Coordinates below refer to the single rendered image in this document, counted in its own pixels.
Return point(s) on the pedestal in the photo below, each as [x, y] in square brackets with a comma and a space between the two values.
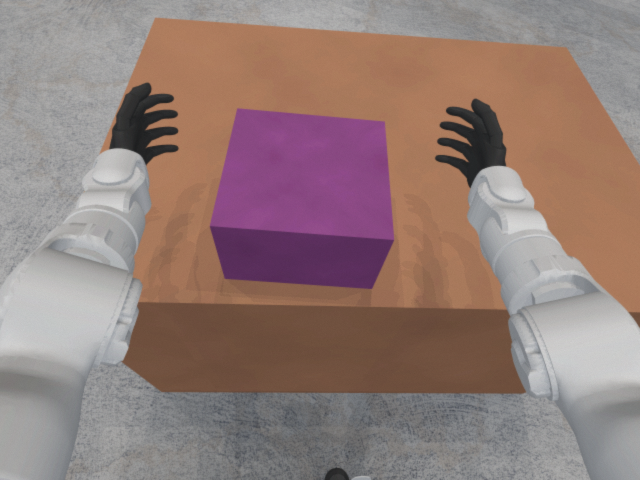
[434, 321]

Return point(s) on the robot right upper arm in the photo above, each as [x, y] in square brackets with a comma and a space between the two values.
[582, 353]

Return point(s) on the robot left forearm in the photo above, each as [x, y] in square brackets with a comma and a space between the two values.
[107, 222]

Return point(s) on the robot right forearm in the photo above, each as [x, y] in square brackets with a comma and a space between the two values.
[527, 259]

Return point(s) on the robot left hand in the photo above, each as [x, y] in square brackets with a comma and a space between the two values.
[130, 132]

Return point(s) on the robot right hand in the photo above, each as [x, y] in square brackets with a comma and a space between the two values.
[486, 139]

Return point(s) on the robot left upper arm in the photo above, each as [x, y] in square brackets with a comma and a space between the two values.
[69, 314]

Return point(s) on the carton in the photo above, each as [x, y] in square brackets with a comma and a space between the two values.
[304, 199]

